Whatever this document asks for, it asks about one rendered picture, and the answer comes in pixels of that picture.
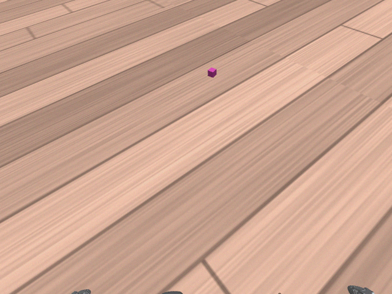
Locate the cube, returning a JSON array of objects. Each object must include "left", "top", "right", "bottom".
[{"left": 208, "top": 68, "right": 216, "bottom": 77}]

